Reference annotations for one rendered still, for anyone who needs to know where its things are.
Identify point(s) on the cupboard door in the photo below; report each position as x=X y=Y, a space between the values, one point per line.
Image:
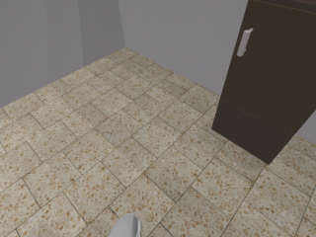
x=275 y=79

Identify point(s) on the left robot thigh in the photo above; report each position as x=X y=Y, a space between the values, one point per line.
x=127 y=226

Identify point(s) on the handle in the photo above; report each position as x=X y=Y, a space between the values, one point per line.
x=243 y=42

